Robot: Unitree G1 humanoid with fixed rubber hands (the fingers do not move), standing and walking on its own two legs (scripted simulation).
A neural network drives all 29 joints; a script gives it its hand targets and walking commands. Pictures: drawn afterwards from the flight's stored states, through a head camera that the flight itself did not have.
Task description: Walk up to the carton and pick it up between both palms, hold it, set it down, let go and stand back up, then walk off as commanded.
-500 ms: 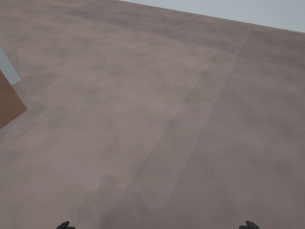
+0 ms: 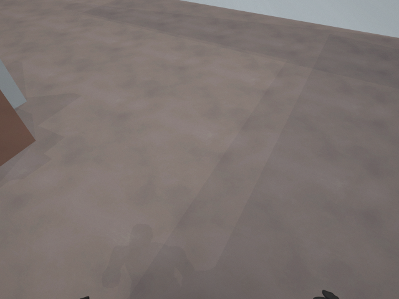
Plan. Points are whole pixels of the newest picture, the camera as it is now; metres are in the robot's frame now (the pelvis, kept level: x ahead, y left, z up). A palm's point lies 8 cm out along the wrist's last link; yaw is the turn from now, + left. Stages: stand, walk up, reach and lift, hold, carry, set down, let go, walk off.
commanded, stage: stand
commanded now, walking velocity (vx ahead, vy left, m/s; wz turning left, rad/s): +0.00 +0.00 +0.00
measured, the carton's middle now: out of the picture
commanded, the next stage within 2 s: none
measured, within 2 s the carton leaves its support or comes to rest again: neither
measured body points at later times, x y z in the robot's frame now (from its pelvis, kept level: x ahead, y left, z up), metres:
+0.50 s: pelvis +0.01 +0.00 +0.00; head +0.01 -0.01 +0.45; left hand +0.10 +0.28 -0.12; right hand +0.12 -0.28 -0.12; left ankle +0.02 +0.13 -0.72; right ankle +0.01 -0.11 -0.72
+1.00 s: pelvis +0.01 -0.01 +0.01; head +0.02 -0.01 +0.46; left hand +0.10 +0.28 -0.11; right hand +0.13 -0.28 -0.11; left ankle +0.02 +0.13 -0.72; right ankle +0.01 -0.11 -0.72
